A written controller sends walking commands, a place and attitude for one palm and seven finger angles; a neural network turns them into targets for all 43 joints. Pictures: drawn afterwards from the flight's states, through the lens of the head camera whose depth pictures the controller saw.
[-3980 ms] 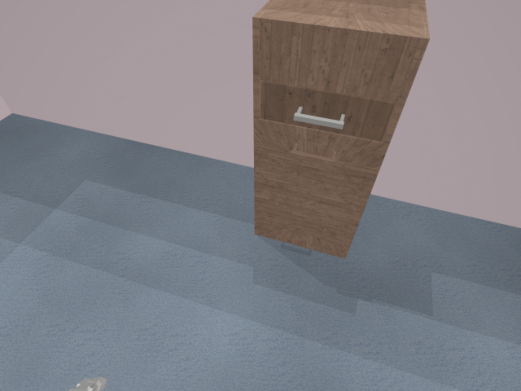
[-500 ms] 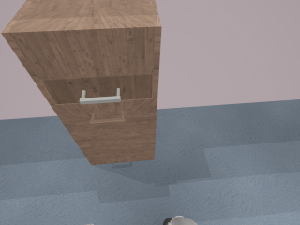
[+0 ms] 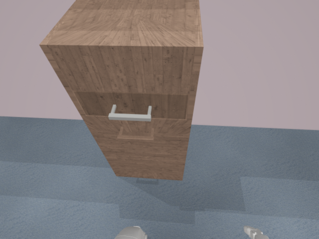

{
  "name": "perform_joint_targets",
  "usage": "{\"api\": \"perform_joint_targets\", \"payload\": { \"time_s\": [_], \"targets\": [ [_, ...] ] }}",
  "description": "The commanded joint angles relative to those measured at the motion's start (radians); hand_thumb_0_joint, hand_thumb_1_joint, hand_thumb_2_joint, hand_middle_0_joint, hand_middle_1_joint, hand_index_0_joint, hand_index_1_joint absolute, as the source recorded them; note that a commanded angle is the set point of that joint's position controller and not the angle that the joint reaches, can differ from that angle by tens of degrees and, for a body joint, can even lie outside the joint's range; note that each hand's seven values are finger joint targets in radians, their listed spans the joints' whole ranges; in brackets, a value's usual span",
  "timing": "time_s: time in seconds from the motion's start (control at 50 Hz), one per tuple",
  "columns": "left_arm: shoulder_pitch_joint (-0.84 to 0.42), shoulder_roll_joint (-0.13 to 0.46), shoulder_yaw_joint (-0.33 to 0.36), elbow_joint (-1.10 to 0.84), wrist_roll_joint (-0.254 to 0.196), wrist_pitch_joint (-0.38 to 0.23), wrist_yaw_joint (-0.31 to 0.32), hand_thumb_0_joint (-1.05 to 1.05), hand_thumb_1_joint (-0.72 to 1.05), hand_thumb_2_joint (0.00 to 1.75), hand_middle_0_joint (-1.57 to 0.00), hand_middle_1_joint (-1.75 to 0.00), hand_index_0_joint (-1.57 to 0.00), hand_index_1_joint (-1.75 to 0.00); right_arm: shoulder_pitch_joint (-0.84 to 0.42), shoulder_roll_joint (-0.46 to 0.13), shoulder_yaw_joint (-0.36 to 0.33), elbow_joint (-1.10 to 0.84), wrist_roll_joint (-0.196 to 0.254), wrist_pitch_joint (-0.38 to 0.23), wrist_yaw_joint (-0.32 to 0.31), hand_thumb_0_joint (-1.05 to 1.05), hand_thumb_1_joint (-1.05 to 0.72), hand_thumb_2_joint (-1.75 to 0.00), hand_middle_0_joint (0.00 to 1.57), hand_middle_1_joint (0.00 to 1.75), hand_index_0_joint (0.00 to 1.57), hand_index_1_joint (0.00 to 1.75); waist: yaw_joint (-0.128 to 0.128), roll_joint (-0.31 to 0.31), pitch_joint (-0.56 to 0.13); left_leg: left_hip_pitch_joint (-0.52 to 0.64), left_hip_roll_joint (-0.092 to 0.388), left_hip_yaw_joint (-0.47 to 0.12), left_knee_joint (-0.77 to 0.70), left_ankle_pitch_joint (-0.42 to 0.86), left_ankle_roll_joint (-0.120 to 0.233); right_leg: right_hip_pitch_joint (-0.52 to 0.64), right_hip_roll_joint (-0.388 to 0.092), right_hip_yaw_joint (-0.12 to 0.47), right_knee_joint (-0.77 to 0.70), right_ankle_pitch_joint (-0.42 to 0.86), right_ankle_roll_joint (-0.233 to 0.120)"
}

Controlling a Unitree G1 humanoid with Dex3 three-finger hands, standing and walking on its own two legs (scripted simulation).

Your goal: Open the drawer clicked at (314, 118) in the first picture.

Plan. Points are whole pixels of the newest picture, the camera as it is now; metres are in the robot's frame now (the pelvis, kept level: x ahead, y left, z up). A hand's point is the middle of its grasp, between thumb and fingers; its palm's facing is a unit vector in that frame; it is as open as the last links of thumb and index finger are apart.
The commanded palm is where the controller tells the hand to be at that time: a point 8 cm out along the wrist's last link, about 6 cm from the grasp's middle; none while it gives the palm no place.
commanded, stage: come to a stop and stand still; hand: left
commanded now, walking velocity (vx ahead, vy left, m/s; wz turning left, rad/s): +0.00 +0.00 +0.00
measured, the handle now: (130, 112) +0.50 +0.16 -0.05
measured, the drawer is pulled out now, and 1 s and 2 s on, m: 0.00 0.00 0.00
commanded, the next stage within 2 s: look again from close up in 0.98 s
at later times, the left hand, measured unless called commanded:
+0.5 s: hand out of the picture -0.03 +0.22 -0.17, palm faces +0.01 -0.97 -0.22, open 7.4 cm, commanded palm none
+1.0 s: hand out of the picture -0.11 +0.17 -0.18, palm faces +0.03 -0.99 -0.13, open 7.4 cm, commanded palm none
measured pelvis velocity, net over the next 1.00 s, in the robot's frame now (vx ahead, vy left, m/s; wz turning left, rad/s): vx -0.07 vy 0.02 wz -0.02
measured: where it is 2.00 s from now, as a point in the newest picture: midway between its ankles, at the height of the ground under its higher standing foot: outside the picture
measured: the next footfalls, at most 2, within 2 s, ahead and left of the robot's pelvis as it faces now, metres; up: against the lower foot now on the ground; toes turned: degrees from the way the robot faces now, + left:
left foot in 0.10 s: +0.01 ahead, +0.15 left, +0.00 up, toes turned +3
right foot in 0.44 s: -0.01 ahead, -0.08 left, +0.00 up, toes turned -7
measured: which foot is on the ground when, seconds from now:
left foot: up 0.00-0.08, down 0.10-1.00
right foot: down 0.00-0.12, up 0.14-0.42, down 0.44-1.00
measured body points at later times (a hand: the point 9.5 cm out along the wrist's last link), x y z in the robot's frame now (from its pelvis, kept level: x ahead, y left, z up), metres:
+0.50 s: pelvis -0.04 +0.05 +0.00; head -0.03 +0.03 +0.45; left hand -0.03 +0.28 -0.15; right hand -0.03 -0.18 -0.16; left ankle -0.03 +0.14 -0.74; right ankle -0.09 -0.07 -0.74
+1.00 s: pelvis -0.07 +0.02 +0.00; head -0.06 +0.02 +0.45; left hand -0.11 +0.22 -0.16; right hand -0.14 -0.18 -0.16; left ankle -0.03 +0.14 -0.74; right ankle -0.09 -0.07 -0.74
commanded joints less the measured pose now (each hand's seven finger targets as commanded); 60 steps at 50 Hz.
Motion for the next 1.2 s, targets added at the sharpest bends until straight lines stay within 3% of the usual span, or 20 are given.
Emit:
{"api": "perform_joint_targets", "payload": {
  "time_s": [0.0, 0.04, 0.06, 0.08, 0.1, 0.12, 0.16, 0.22, 0.34, 0.42, 0.46, 0.5, 0.52, 0.68, 0.86, 1.04, 1.06, 1.08, 1.12, 1.18],
  "targets": [
    [0.065, 0.206, 0.044, -0.047, 0.002, -0.013, 0.002, 0.0, 0.9, 0.9, -0.2, -0.3, -0.2, -0.3, 0.1, -0.015, 0.011, -0.021, 0.002, -0.02, 0.004, 0.0, -0.9, -0.9, 0.2, 0.3, 0.2, 0.3, -0.005, -0.214, -0.163, 0.113, -0.007, 0.045, -0.249, -0.002, 0.015, 0.171, -0.221, 0.212, -0.078, 0.561, -0.13],
    [0.048, 0.204, 0.043, -0.038, -0.008, -0.01, 0.0, 0.0, 0.9, 0.9, -0.2, -0.3, -0.2, -0.3, 0.172, -0.022, 0.015, 0.005, 0.003, -0.034, 0.001, 0.0, -0.9, -0.9, 0.2, 0.3, 0.2, 0.3, -0.041, -0.197, -0.193, 0.261, -0.004, 0.057, -0.47, 0.166, 0.023, 0.128, -0.194, 0.196, -0.03, 0.45, -0.075],
    [0.057, 0.174, 0.034, -0.037, -0.016, -0.005, -0.001, 0.0, 0.9, 0.9, -0.2, -0.3, -0.2, -0.3, 0.198, -0.051, 0.013, 0.018, 0.001, -0.044, 0.0, 0.0, -0.9, -0.9, 0.2, 0.3, 0.2, 0.3, -0.046, -0.111, -0.201, 0.365, 0.045, 0.029, -0.553, 0.291, 0.034, 0.061, -0.144, 0.169, 0.028, 0.307, -0.03],
    [0.089, 0.116, 0.024, -0.044, -0.022, 0.0, -0.005, 0.0, 0.9, 0.9, -0.2, -0.3, -0.2, -0.3, 0.202, -0.123, 0.003, 0.009, -0.007, -0.055, -0.002, 0.0, -0.9, -0.9, 0.2, 0.3, 0.2, 0.3, -0.04, 0.131, -0.202, 0.409, 0.226, -0.166, -0.587, 0.519, 0.088, -0.062, -0.04, 0.093, 0.123, -0.001, 0.031],
    [0.087, 0.09, 0.011, -0.047, -0.021, 0.006, -0.003, 0.0, 0.9, 0.9, -0.2, -0.3, -0.2, -0.3, 0.164, -0.16, 0.001, -0.009, -0.008, -0.047, -0.005, 0.0, -0.9, -0.9, 0.2, 0.3, 0.2, 0.3, -0.03, 0.239, -0.152, 0.319, 0.344, -0.239, -0.616, 0.708, 0.167, -0.099, 0.013, 0.096, 0.253, -0.32, 0.059],
    [0.067, 0.095, 0.011, -0.043, -0.019, 0.013, 0.0, 0.0, 0.9, 0.9, -0.2, -0.3, -0.2, -0.3, 0.126, -0.143, 0.014, -0.015, -0.014, -0.043, -0.011, 0.0, -0.9, -0.9, 0.2, 0.3, 0.2, 0.3, -0.028, 0.181, -0.105, 0.21, 0.342, -0.215, -0.64, 0.645, 0.223, -0.075, 0.018, 0.151, 0.352, -0.344, 0.059],
    [0.066, 0.106, 0.02, -0.005, -0.017, 0.026, -0.004, 0.0, 0.9, 0.9, -0.2, -0.3, -0.2, -0.3, 0.08, -0.094, 0.03, 0.0, -0.012, -0.049, -0.031, 0.0, -0.9, -0.9, 0.2, 0.3, 0.2, 0.3, -0.005, 0.212, -0.046, 0.174, 0.247, -0.14, -0.665, 0.583, 0.2, -0.087, 0.028, 0.207, 0.442, -0.251, 0.057],
    [0.11, 0.097, 0.015, 0.032, -0.017, 0.016, -0.01, 0.0, 0.9, 0.9, -0.2, -0.3, -0.2, -0.3, 0.094, -0.068, 0.039, 0.012, -0.003, -0.056, -0.032, 0.0, -0.9, -0.9, 0.2, 0.3, 0.2, 0.3, 0.0, 0.14, -0.07, 0.238, 0.203, -0.088, -0.647, 0.551, 0.202, -0.097, 0.034, 0.197, 0.461, -0.193, 0.066],
    [0.061, 0.058, -0.015, 0.045, -0.021, 0.006, -0.011, 0.0, 0.9, 0.9, -0.2, -0.3, -0.2, -0.3, 0.213, -0.072, 0.029, 0.083, -0.003, -0.064, -0.033, 0.0, -0.9, -0.9, 0.2, 0.3, 0.2, 0.3, -0.048, 0.105, -0.102, 0.375, 0.22, -0.154, -0.641, 0.535, 0.223, -0.025, 0.024, 0.155, 0.121, -0.224, 0.075],
    [0.144, 0.084, -0.019, 0.104, -0.024, -0.018, 0.0, 0.0, 0.9, 0.9, -0.2, -0.3, -0.2, -0.3, 0.226, -0.032, 0.036, 0.112, 0.013, -0.074, -0.026, 0.0, -0.9, -0.9, 0.2, 0.3, 0.2, 0.3, -0.028, 0.006, -0.14, 0.286, 0.134, -0.086, -0.557, 0.458, 0.125, 0.199, -0.029, 0.214, -0.178, 0.117, 0.05],
    [0.116, 0.1, -0.026, 0.107, -0.027, -0.027, 0.001, 0.0, 0.9, 0.9, -0.2, -0.3, -0.2, -0.3, 0.23, -0.005, 0.047, 0.122, 0.015, -0.077, -0.019, 0.0, -0.9, -0.9, 0.2, 0.3, 0.2, 0.3, -0.047, -0.024, -0.097, 0.275, 0.086, -0.047, -0.584, 0.348, 0.084, 0.158, -0.09, 0.24, -0.166, 0.198, 0.019],
    [0.106, 0.085, -0.028, 0.116, -0.025, -0.034, 0.002, 0.0, 0.9, 0.9, -0.2, -0.3, -0.2, -0.3, 0.248, -0.004, 0.048, 0.146, 0.006, -0.069, -0.019, 0.0, -0.9, -0.9, 0.2, 0.3, 0.2, 0.3, -0.051, -0.164, -0.093, 0.304, 0.083, -0.027, -0.566, 0.367, 0.08, 0.14, -0.06, 0.227, -0.161, 0.224, 0.017],
    [0.096, 0.075, -0.033, 0.115, -0.028, -0.033, 0.003, 0.0, 0.9, 0.9, -0.2, -0.3, -0.2, -0.3, 0.252, -0.009, 0.05, 0.156, 0.006, -0.067, -0.019, 0.0, -0.9, -0.9, 0.2, 0.3, 0.2, 0.3, -0.052, -0.169, -0.049, 0.301, 0.083, -0.023, -0.58, 0.33, 0.078, 0.106, -0.061, 0.225, -0.179, 0.169, 0.017],
    [0.123, 0.069, -0.034, 0.117, -0.031, -0.019, 0.002, 0.0, 0.9, 0.9, -0.2, -0.3, -0.2, -0.3, 0.31, 0.018, 0.062, 0.204, 0.0, -0.048, -0.015, 0.0, -0.9, -0.9, 0.2, 0.3, 0.2, 0.3, -0.049, -0.058, 0.095, 0.244, 0.066, -0.021, -0.617, 0.141, 0.073, -0.018, -0.034, 0.251, -0.259, -0.183, 0.016],
    [0.163, 0.042, -0.032, 0.122, -0.033, -0.024, 0.0, 0.0, 0.9, 0.9, -0.2, -0.3, -0.2, -0.3, 0.352, 0.047, 0.059, 0.212, -0.002, -0.049, -0.02, 0.0, -0.9, -0.9, 0.2, 0.3, 0.2, 0.3, -0.052, -0.03, 0.05, 0.248, 0.064, -0.013, -0.576, 0.147, 0.07, -0.039, -0.032, 0.261, -0.263, -0.219, 0.006],
    [0.211, 0.003, -0.04, 0.15, -0.033, -0.033, 0.002, 0.0, 0.9, 0.9, -0.2, -0.3, -0.2, -0.3, 0.356, 0.054, 0.062, 0.211, 0.004, -0.066, -0.03, 0.0, -0.9, -0.9, 0.2, 0.3, 0.2, 0.3, -0.044, -0.006, 0.003, 0.261, 0.085, -0.031, -0.591, 0.221, 0.078, 0.022, -0.017, 0.24, -0.218, -0.046, 0.011],
    [0.261, 0.048, -0.051, 0.152, -0.008, -0.069, 0.033, 0.0, 0.9, 0.9, -0.2, -0.3, -0.2, -0.3, 0.209, 0.015, 0.07, 0.126, 0.005, -0.086, -0.008, 0.0, -0.9, -0.9, 0.2, 0.3, 0.2, 0.3, 0.007, -0.024, 0.065, 0.129, 0.075, -0.002, -0.351, 0.232, 0.046, 0.013, -0.076, 0.313, -0.218, 0.306, 0.033],
    [0.214, 0.088, -0.043, 0.103, -0.013, -0.077, 0.026, 0.0, 0.9, 0.9, -0.2, -0.3, -0.2, -0.3, 0.289, 0.064, 0.065, 0.097, 0.003, -0.071, -0.001, 0.0, -0.9, -0.9, 0.2, 0.3, 0.2, 0.3, -0.078, -0.049, -0.009, 0.159, 0.045, -0.004, -0.34, 0.084, 0.056, -0.004, -0.13, 0.338, -0.244, 0.089, -0.01],
    [0.16, 0.077, -0.043, 0.086, -0.017, -0.081, 0.017, 0.0, 0.9, 0.9, -0.2, -0.3, -0.2, -0.3, 0.327, 0.058, 0.07, 0.11, -0.006, -0.065, 0.005, 0.0, -0.9, -0.9, 0.2, 0.3, 0.2, 0.3, -0.092, -0.022, -0.031, 0.211, 0.048, 0.004, -0.369, 0.139, 0.069, -0.033, -0.087, 0.295, -0.221, -0.096, -0.04],
    [0.171, 0.04, -0.047, 0.072, -0.024, -0.076, 0.015, 0.0, 0.9, 0.9, -0.2, -0.3, -0.2, -0.3, 0.35, 0.03, 0.073, 0.097, -0.004, -0.085, -0.001, 0.0, -0.9, -0.9, 0.2, 0.3, 0.2, 0.3, -0.079, -0.012, -0.083, 0.215, 0.064, -0.034, -0.429, 0.258, 0.089, 0.028, -0.02, 0.242, -0.115, -0.008, -0.028]
  ]
}}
